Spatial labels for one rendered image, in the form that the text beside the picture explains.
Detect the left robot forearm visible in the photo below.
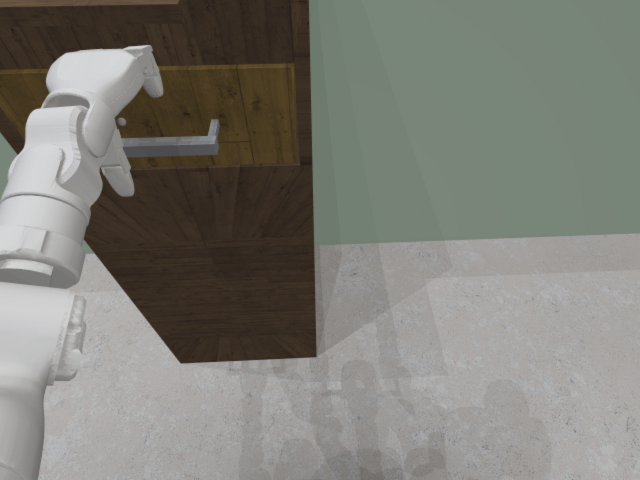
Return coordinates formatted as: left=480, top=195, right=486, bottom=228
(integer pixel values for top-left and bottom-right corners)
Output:
left=0, top=88, right=116, bottom=289

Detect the drawer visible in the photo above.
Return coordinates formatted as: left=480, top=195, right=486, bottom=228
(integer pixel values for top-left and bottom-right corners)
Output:
left=0, top=63, right=297, bottom=169

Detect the handle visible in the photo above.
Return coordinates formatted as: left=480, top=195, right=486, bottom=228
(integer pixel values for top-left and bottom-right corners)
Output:
left=121, top=119, right=220, bottom=157
left=0, top=0, right=186, bottom=27

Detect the cabinet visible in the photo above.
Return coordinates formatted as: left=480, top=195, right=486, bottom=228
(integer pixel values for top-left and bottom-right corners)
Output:
left=0, top=0, right=317, bottom=364

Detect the left robot upper arm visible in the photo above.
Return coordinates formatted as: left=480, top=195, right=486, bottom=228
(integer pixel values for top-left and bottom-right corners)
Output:
left=0, top=282, right=87, bottom=480

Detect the robot left hand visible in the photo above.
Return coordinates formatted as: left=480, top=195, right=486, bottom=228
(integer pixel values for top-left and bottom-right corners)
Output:
left=46, top=45, right=163, bottom=197

